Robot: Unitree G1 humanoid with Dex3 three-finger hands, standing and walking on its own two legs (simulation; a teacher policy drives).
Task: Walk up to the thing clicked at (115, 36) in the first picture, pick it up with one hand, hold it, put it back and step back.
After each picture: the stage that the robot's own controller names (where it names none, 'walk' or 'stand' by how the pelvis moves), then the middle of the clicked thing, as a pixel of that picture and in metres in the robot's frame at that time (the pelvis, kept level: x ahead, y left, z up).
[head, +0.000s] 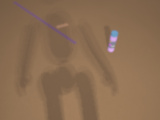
stand; (112, 41) +1.26 -0.35 -0.65
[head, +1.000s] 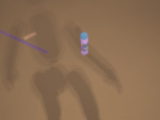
walk; (84, 43) +1.17 +0.02 -0.63
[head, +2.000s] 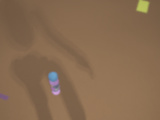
walk; (54, 83) +0.70 +0.24 -0.63
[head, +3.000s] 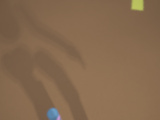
walk; (55, 119) +0.39 +0.20 -0.62
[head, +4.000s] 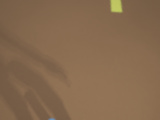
stand; out of the picture +0.33 +0.18 -0.63
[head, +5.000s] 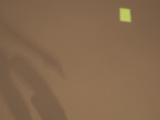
stand; out of the picture +0.31 +0.14 -0.66
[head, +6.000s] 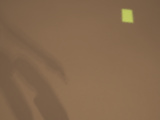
stand; out of the picture +0.32 +0.14 -0.66
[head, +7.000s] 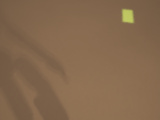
stand; out of the picture +0.31 +0.14 -0.66
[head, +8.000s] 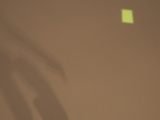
stand; out of the picture +0.30 +0.14 -0.66
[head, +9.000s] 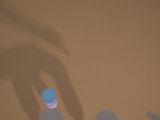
go down; (50, 99) +0.35 +0.15 -0.48
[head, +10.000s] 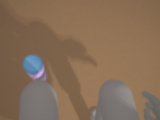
go down; (36, 71) +0.39 +0.18 -0.27
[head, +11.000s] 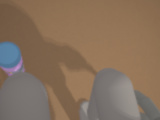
close in; (12, 63) +0.38 +0.21 -0.18
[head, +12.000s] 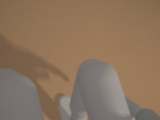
close; out of the picture +0.38 +0.23 -0.15
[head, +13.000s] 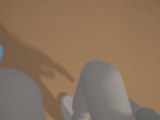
lift; out of the picture +0.36 +0.22 -0.16
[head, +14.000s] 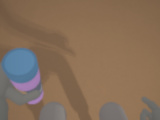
lift; (28, 82) +0.31 +0.17 +0.02
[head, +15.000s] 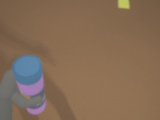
hold; (32, 89) +0.30 +0.16 +0.03
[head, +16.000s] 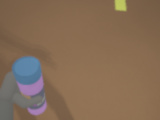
hold; (32, 90) +0.31 +0.17 +0.03
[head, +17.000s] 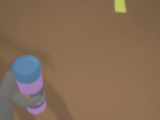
hold; (32, 89) +0.31 +0.17 +0.03
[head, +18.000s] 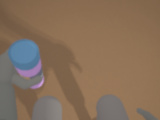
crouch; (30, 69) +0.37 +0.17 -0.04
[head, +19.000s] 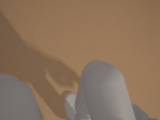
lower; out of the picture +0.39 +0.24 -0.16
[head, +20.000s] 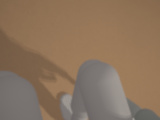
lower; out of the picture +0.39 +0.26 -0.16
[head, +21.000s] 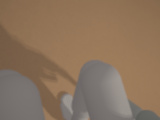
lower; out of the picture +0.39 +0.25 -0.16
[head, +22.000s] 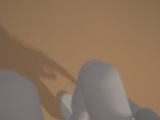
lower; out of the picture +0.38 +0.25 -0.16
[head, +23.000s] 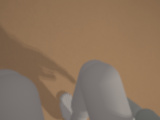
loosen; out of the picture +0.38 +0.25 -0.16
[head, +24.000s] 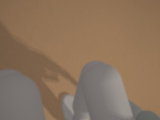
withdraw; out of the picture +0.37 +0.25 -0.16
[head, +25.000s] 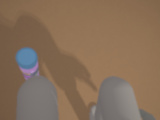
walk; (29, 67) +0.39 +0.21 -0.24
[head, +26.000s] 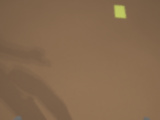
stand; out of the picture +0.31 +0.16 -0.59
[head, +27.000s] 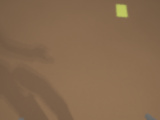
stand; out of the picture +0.33 +0.18 -0.60
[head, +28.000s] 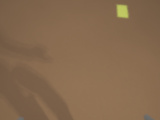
stand; out of the picture +0.32 +0.17 -0.60
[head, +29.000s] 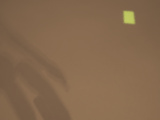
stand; out of the picture +0.34 +0.16 -0.65
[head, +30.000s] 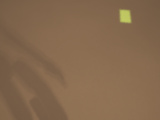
stand; out of the picture +0.32 +0.17 -0.66
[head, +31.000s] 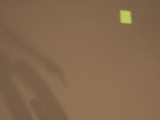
walk; out of the picture +0.32 +0.17 -0.66
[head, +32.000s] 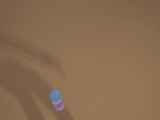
walk; (57, 101) +0.46 +0.19 -0.63
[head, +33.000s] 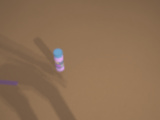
walk; (59, 60) +0.79 +0.16 -0.63
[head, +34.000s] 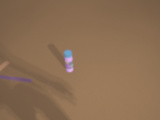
stand; (68, 61) +0.96 +0.16 -0.64
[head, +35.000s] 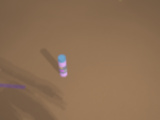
stand; (62, 66) +0.94 +0.16 -0.66
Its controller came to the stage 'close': yes
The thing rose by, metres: 0.67
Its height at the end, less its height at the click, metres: +0.00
